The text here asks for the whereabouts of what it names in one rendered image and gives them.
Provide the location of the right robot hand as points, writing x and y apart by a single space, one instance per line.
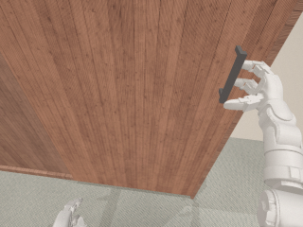
270 87

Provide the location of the wardrobe door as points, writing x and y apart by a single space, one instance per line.
24 141
128 90

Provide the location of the right robot upper arm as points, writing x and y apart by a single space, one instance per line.
277 208

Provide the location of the left robot hand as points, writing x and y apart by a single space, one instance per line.
65 219

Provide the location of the handle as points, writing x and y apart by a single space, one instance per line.
235 70

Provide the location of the robot right forearm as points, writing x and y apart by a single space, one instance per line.
283 147

